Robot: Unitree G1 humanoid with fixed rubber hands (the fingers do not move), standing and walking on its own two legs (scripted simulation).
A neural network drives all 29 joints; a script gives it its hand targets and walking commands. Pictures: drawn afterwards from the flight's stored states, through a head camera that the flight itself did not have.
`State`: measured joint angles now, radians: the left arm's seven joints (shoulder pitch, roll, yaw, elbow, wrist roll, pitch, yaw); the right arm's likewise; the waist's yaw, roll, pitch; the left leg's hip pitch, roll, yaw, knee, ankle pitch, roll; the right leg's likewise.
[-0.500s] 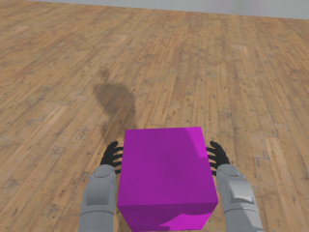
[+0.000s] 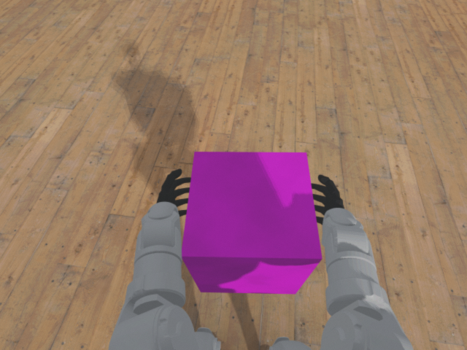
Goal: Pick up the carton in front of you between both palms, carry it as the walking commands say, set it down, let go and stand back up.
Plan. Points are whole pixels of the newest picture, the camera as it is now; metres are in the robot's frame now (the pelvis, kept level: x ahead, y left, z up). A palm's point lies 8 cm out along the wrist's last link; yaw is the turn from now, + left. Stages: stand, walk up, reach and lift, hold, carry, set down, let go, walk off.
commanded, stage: set down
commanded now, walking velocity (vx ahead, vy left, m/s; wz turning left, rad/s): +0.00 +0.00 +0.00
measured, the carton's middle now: (248, 228) +0.36 +0.01 -0.08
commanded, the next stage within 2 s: none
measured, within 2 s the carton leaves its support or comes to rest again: neither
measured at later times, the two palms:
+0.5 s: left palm (182, 232) +0.40 +0.16 -0.20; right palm (302, 233) +0.41 -0.14 -0.20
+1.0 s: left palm (191, 246) +0.43 +0.16 -0.36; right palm (289, 244) +0.45 -0.13 -0.36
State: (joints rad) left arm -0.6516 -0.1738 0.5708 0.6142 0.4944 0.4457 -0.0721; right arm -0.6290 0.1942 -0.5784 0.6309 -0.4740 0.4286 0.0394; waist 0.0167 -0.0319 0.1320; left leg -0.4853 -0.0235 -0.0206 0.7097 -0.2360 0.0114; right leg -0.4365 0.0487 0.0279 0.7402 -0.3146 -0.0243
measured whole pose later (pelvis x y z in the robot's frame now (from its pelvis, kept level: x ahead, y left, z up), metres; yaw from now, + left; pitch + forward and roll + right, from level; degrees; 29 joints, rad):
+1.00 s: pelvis -0.04 +0.01 -0.26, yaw -2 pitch +44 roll -1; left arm -0.95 -0.01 0.43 0.66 0.15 0.21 0.08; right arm -1.00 -0.05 -0.36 0.77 -0.11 0.19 -0.08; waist 0.03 -0.02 -0.10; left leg -2.08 -0.03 -0.01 1.77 -0.46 0.01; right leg -2.02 0.07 -0.01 1.82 -0.57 0.00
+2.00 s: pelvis -0.05 +0.00 -0.38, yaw -2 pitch +38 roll +0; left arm -1.33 0.22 0.33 1.06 -0.03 0.14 0.08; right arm -1.33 -0.20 -0.17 1.06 0.02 0.14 -0.14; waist 0.07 0.03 0.22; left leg -2.34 -0.03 0.00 2.17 -0.50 -0.01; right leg -2.28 0.09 -0.02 2.24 -0.62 -0.01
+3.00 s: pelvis -0.05 +0.00 -0.37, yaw -1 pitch +37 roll +1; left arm -1.22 0.33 0.18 0.96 -0.22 0.03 0.11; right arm -1.29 -0.37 -0.04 0.96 0.21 0.07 -0.10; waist 0.05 -0.01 0.27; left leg -2.27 -0.03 0.01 2.15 -0.51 -0.01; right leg -2.22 0.09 -0.01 2.22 -0.64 0.00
